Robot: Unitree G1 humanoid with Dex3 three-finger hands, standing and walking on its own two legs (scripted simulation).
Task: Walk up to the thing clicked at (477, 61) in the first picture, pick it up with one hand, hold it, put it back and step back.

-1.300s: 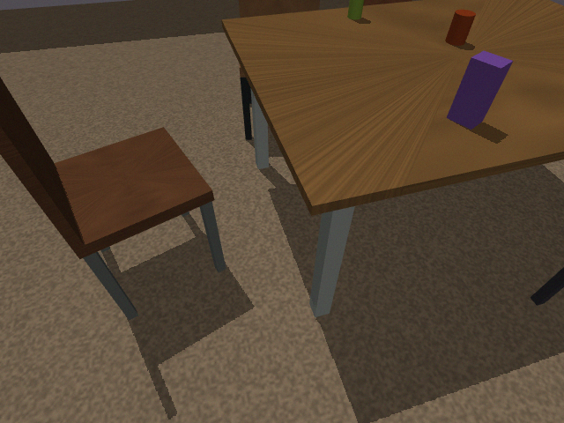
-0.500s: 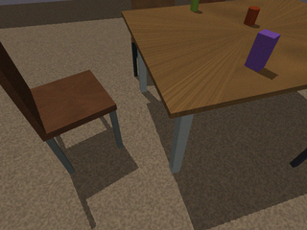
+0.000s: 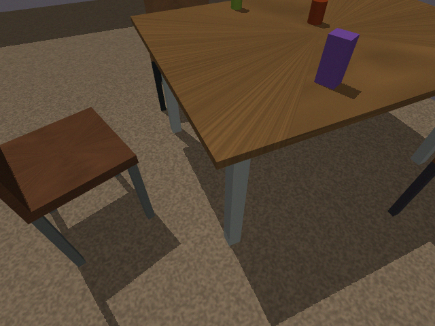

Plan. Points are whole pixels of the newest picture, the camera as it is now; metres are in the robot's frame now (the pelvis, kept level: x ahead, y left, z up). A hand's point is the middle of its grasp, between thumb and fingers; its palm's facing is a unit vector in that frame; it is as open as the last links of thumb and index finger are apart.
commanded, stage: walk up
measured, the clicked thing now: (335, 59) +0.91 -0.37 +0.04
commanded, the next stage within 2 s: none
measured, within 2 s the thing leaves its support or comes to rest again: neither
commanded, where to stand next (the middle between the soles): +0.41 +0.06 m, yaw -22 degrees
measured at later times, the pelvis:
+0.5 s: pelvis +0.16 +0.01 -0.02, yaw -11 degrees
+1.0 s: pelvis +0.30 +0.04 -0.02, yaw -19 degrees
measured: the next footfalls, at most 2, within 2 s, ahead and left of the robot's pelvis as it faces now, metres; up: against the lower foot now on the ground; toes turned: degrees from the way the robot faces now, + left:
right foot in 0.12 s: +0.11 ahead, -0.14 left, +0.00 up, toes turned -6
left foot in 0.52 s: +0.35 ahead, +0.14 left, +0.00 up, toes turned -8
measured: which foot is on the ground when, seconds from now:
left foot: down 0.00-0.14, up 0.16-0.50, down 0.52-0.88, up 0.90-1.00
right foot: up 0.00-0.10, down 0.12-0.54, up 0.56-0.86, down 0.88-1.00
